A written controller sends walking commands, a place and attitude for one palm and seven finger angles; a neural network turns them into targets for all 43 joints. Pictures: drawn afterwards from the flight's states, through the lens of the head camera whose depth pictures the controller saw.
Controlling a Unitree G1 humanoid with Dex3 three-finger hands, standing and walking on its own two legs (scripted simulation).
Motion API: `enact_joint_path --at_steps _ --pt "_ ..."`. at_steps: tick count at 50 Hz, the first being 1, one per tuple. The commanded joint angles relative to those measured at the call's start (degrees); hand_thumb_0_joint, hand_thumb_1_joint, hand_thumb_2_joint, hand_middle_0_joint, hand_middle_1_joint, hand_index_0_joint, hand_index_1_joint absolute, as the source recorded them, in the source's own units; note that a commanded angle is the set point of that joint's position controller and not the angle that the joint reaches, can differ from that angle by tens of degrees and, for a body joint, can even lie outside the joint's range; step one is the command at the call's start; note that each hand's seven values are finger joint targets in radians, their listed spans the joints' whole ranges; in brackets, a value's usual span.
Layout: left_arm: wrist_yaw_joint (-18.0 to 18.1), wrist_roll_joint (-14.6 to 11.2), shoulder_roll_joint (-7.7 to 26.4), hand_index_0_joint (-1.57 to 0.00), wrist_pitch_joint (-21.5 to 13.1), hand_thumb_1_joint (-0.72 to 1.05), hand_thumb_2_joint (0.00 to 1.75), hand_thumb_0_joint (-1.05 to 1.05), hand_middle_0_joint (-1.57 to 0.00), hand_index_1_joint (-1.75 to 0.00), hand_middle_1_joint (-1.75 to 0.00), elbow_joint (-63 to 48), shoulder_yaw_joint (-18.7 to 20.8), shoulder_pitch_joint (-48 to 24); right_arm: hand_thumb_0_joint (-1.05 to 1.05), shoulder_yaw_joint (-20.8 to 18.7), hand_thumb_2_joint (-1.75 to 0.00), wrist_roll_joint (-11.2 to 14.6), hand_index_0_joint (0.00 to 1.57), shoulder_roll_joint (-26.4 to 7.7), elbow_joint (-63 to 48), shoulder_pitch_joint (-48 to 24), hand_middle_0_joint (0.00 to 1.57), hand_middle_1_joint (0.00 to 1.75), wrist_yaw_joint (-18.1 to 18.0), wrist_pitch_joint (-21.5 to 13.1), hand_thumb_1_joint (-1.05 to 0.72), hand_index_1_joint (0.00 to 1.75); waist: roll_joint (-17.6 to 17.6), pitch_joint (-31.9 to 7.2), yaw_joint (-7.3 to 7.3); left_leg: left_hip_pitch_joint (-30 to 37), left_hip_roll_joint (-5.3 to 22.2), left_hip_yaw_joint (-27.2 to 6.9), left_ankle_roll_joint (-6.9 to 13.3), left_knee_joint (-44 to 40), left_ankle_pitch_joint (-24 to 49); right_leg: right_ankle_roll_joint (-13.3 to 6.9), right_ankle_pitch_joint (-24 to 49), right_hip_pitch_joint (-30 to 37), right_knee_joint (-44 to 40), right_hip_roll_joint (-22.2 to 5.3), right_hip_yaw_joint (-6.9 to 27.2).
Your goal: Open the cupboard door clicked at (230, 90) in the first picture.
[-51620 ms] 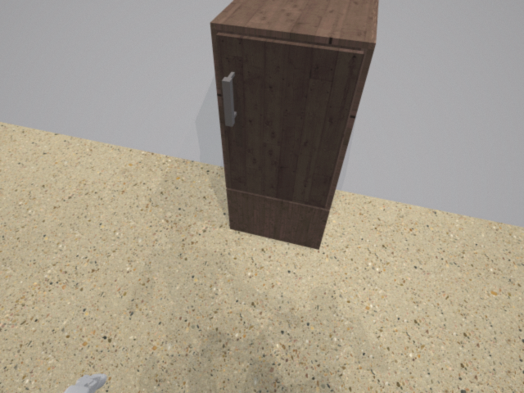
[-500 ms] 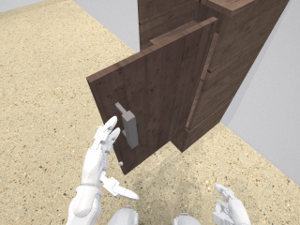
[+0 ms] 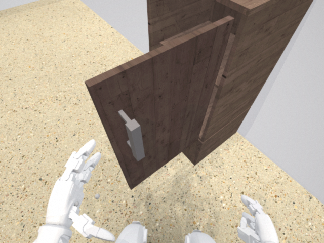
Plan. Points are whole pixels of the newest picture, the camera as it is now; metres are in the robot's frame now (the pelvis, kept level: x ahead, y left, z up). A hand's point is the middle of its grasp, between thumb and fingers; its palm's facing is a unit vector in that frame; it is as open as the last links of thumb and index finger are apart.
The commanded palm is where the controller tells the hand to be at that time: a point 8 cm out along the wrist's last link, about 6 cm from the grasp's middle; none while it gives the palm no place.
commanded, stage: slide the hand sideways off the handle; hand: left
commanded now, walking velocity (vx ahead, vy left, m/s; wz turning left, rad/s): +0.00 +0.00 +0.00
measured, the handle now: (131, 136) +0.35 +0.10 +0.06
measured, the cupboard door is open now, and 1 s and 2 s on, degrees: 90 90 90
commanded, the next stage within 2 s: draw the hand back to the body in 0.02 s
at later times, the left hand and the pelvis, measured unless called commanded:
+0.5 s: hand (67, 190) +0.21 +0.19 +0.11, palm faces -0.02 -1.00 -0.06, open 16.4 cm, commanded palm +0.18 +0.24 +0.13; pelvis +0.00 +0.02 +0.03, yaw +0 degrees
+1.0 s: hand (8, 165) +0.22 +0.25 +0.18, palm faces +0.31 -0.87 -0.39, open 13.0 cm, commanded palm +0.17 +0.30 +0.21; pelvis +0.03 +0.03 +0.08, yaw +0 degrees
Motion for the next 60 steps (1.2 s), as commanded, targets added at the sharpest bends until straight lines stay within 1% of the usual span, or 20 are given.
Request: enact_joint_path --at_steps 1,2,6,9,10,14,15,20,27,31,32,33,34,35,38,41,46,52,55,60 --pt "-1.5 -2.0 4.7 -0.15 -3.9 -0.5 0.3 0.0 -0.15 -0.3 -0.3 -13.3 2.7 -3.4 0.0 -2.6 -0.9 0.0 0.2 -6.5 -9.3 -2.8 0.2 0.3 -1.3 -4.0 -0.9 0.3 -1.4 -10.9 -1.5 6.2 -2.2 -0.3 1.3 -6.0 12.3 1.3 16.8 7.8 -11.2 0.3 6.1" --pt "-1.5 -2.2 4.7 -0.15 -4.3 -0.5 0.3 0.0 -0.15 -0.3 -0.3 -14.7 2.6 -4.8 0.0 -2.6 -0.9 -0.1 0.2 -6.6 -9.1 -2.7 0.2 0.3 -1.5 -4.4 -0.9 0.3 -0.1 -11.8 -1.53 6.9 -2.1 -0.5 1.3 -5.8 12.8 1.1 16.9 7.1 -10.6 0.5 5.7" --pt "-1.2 -2.4 4.4 -0.15 -4.5 -0.5 0.3 0.0 -0.15 -0.3 -0.3 -14.9 2.0 -4.2 0.0 -2.6 -0.9 -0.1 0.2 -6.7 -8.9 -2.4 0.2 0.3 -1.6 -5.3 -0.9 0.3 -0.4 -12.4 -1.44 7.2 -1.9 -1.0 1.3 -5.8 12.6 0.9 15.5 5.9 -9.8 0.9 4.8" --pt "-0.2 -2.4 9.0 -0.15 -2.5 -0.5 0.3 0.0 -0.15 -0.3 -0.3 -18.1 6.6 -0.7 0.0 -2.8 -0.9 0.3 0.2 -6.7 -10.0 -2.2 0.2 0.3 -1.8 -4.8 -0.9 0.3 0.0 -14.8 0.54 9.7 -2.0 -0.7 1.5 -8.5 13.6 0.7 15.7 9.9 -11.2 1.2 4.7" --pt "0.1 -2.1 8.7 -0.15 -1.4 -0.5 0.3 0.0 -0.15 -0.3 -0.3 -19.4 6.2 -0.2 0.0 -2.6 -0.9 0.6 0.2 -6.6 -10.6 -2.5 0.2 0.3 -1.9 -4.5 -0.9 0.3 1.8 -14.7 0.74 11.2 -2.0 -0.4 1.5 -9.6 14.1 0.7 16.4 10.5 -11.9 1.2 4.6" --pt "1.2 -2.6 8.2 -0.15 3.4 -0.5 0.3 0.0 -0.15 -0.3 -0.3 -19.9 7.0 2.3 0.0 -2.1 -0.9 1.3 0.2 -6.2 -11.1 -2.4 0.2 0.3 -2.1 -3.6 -0.9 0.3 1.1 -11.8 0.54 13.6 -2.1 -0.6 1.5 -13.1 14.3 0.9 16.7 13.2 -14.6 1.6 3.1" --pt "1.2 -2.7 7.3 -0.15 4.2 -0.5 0.3 0.0 -0.15 -0.3 -0.3 -19.8 6.2 2.1 0.0 -1.9 -0.9 1.4 0.2 -6.1 -11.2 -2.3 0.2 0.3 -2.3 -3.6 -0.9 0.3 -0.1 -10.0 -0.31 13.9 -1.9 -0.6 1.5 -13.5 13.9 1.3 16.8 12.7 -15.5 1.6 2.9" --pt "-0.6 -4.4 7.4 -0.15 5.8 -0.5 0.3 0.0 -0.15 -0.3 -0.3 -18.5 6.7 2.1 0.0 -1.2 -0.9 1.6 0.2 -6.8 -11.1 -2.3 0.2 0.3 -2.7 -4.3 -0.9 0.3 -1.9 -4.7 -1.06 14.9 -1.8 -1.1 1.5 -16.1 11.3 1.5 13.6 13.0 -18.9 1.6 2.5" --pt "-2.3 -5.3 11.1 -0.15 5.9 -0.47 0.32 0.0 -0.15 -0.3 -0.3 -25.1 9.5 -0.2 0.0 -0.5 -0.9 2.0 0.2 -7.0 -11.1 -1.7 0.2 0.3 -2.8 -6.4 -0.9 0.3 3.9 -5.7 -0.18 21.2 -1.4 -2.1 1.2 -20.2 13.7 0.8 15.4 15.5 -19.9 1.9 1.2" --pt "-2.4 -6.0 11.6 -0.16 8.3 -0.32 0.37 0.0 -0.16 -0.3 -0.3 -25.1 11.7 1.5 0.0 -0.4 -0.9 2.3 0.2 -6.8 -10.8 -1.9 0.2 0.3 -2.8 -7.1 -0.9 0.3 2.8 -4.9 0.32 22.5 -1.3 -2.0 1.1 -21.8 15.0 1.0 17.0 17.9 -21.4 2.0 0.8" --pt "6.0 2.6 19.8 -0.16 11.3 -0.29 0.39 0.0 -0.16 -0.3 -0.3 -28.6 13.8 1.1 0.0 -0.5 -0.9 1.7 0.2 -6.5 -11.0 -2.9 0.2 0.3 -4.3 -6.0 -0.9 0.3 3.1 -5.6 3.62 23.9 -0.7 -1.2 1.4 -24.9 14.9 0.2 16.6 19.7 -25.0 0.2 4.5" --pt "9.7 3.6 14.1 -0.16 13.8 -0.26 0.4 0.0 -0.16 -0.3 -0.3 -28.4 10.7 4.6 0.0 0.1 -0.9 1.5 0.2 -5.4 -11.1 -2.6 0.2 0.3 -4.8 -5.3 -0.9 0.3 4.3 -2.5 2.03 24.9 -0.7 -0.8 1.3 -26.0 14.1 0.4 15.7 19.1 -26.3 -0.1 4.1" --pt "11.6 4.2 13.4 -0.16 15.3 -0.22 0.42 0.0 -0.16 -0.3 -0.3 -28.8 10.3 4.8 0.0 0.1 -0.9 1.4 0.2 -5.6 -10.9 -2.6 0.2 0.3 -4.8 -5.2 -0.9 0.3 1.3 -1.7 1.84 24.6 -0.6 -1.5 1.3 -26.6 13.3 0.5 15.3 19.9 -27.1 0.0 3.7" --pt "12.9 5.4 10.9 -0.16 16.6 -0.18 0.43 0.0 -0.16 -0.3 -0.3 -27.7 8.2 6.9 0.0 0.3 -0.9 1.5 0.2 -5.2 -10.3 -2.5 0.2 0.3 -4.8 -4.7 -0.9 0.3 3.9 0.5 1.52 25.7 -0.4 -1.0 1.4 -27.2 14.1 0.6 15.5 20.1 -27.3 -0.2 3.5" --pt "16.0 7.3 13.7 -0.16 18.3 -0.08 0.48 0.0 -0.16 -0.3 -0.3 -30.3 10.0 6.0 0.0 0.4 -0.9 1.2 0.2 -5.9 -9.4 -2.6 0.2 0.3 -4.9 -4.0 -0.9 0.3 2.1 -0.7 1.41 29.5 0.0 -1.2 1.5 -29.1 18.0 0.7 18.9 23.7 -29.0 -0.3 2.8" --pt "17.6 8.3 15.1 -0.17 19.1 0.02 0.52 0.0 -0.17 -0.3 -0.3 -31.0 11.3 4.7 0.0 0.6 -0.9 0.8 0.2 -6.0 -8.5 -3.4 0.2 0.3 -5.2 -4.3 -0.9 0.3 0.1 -0.7 1.47 32.6 0.1 -0.8 1.7 -31.2 20.5 0.9 21.3 27.0 -31.2 -0.4 2.8" --pt "19.0 8.9 16.7 -0.18 19.2 0.2 0.6 0.0 -0.18 -0.3 -0.3 -31.7 13.9 1.7 0.0 0.9 -0.9 0.6 0.2 -6.1 -6.2 -4.4 0.2 0.3 -5.5 -5.5 -0.9 0.3 1.3 0.7 1.85 37.3 0.3 -0.7 1.6 -35.0 24.3 1.0 23.8 31.0 -34.5 -0.6 2.8" --pt "18.7 8.7 16.5 -0.18 19.0 0.41 0.69 0.0 -0.18 -0.3 -0.3 -31.3 16.0 1.3 0.0 0.9 -0.9 0.3 0.2 -6.0 -3.8 -5.9 0.2 0.3 -4.7 -6.4 -0.9 0.3 3.0 2.8 2.52 42.0 0.7 -0.6 1.0 -38.9 31.0 1.1 27.2 35.6 -37.9 -0.6 2.5" --pt "18.5 8.3 17.6 -0.19 18.8 0.51 0.74 0.0 -0.19 -0.3 -0.3 -30.6 18.4 2.3 0.0 0.6 -0.9 0.2 0.2 -6.1 -3.0 -6.5 0.2 0.3 -4.2 -6.5 -0.9 0.3 1.3 2.9 3.13 43.2 0.9 -0.5 0.9 -40.3 34.4 1.0 29.7 38.6 -39.3 -0.5 2.5" --pt "18.2 7.7 19.3 -0.19 18.3 0.69 0.81 0.0 -0.19 -0.3 -0.3 -30.6 22.1 0.1 0.0 0.3 -0.9 0.1 0.2 -5.9 -1.9 -7.6 0.2 0.3 -3.9 -6.1 -0.9 0.3 2.0 4.1 3.46 45.2 0.9 0.7 0.8 -42.4 34.7 1.1 31.5 40.9 -41.7 -0.4 2.8"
